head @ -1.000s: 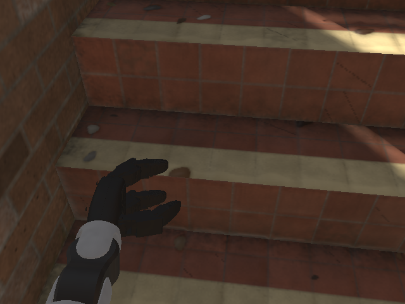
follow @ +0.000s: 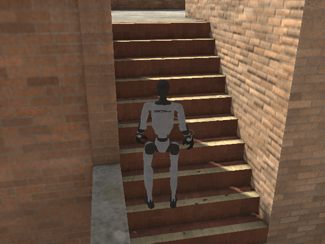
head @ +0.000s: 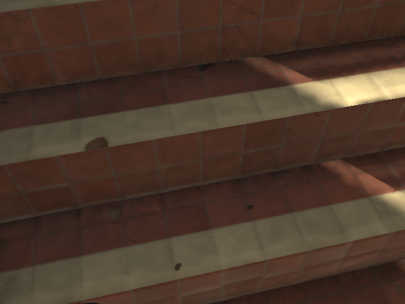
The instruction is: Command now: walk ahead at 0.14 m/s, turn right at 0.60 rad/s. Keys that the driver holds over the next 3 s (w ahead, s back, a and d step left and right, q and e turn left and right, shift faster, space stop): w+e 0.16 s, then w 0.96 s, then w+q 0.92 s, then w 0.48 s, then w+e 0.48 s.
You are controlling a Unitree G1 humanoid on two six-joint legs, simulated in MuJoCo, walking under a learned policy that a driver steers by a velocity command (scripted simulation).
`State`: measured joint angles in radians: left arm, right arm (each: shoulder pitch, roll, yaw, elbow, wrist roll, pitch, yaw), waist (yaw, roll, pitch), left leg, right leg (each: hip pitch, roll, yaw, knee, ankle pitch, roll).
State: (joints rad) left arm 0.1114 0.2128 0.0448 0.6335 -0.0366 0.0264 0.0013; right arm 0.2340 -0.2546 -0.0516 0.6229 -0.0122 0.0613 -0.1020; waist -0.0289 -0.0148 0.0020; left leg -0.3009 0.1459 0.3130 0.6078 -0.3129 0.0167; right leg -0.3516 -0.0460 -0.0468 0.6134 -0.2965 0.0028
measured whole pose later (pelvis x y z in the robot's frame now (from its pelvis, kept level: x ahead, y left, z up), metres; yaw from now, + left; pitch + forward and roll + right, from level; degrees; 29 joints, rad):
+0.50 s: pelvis +0.13 +0.02 +0.04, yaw -9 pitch +5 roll +6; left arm 0.43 0.15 0.01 0.98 -0.02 -0.01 0.02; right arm 0.05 -0.03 0.11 0.60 -0.02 -0.05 -0.05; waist -0.01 -0.10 -0.10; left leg -1.09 0.01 0.16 1.65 -0.48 0.07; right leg -0.07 -0.15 0.10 0.23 -0.18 -0.01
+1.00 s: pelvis +0.11 -0.02 +0.12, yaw -12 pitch +0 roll +0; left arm 0.27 0.21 0.00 0.73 -0.04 0.01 0.05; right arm 0.14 -0.16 -0.01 0.69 -0.05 -0.01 -0.08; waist 0.01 0.03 -0.07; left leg -0.77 0.07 -0.08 1.20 -0.64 0.12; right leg -0.66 -0.10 -0.01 1.40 -0.09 0.09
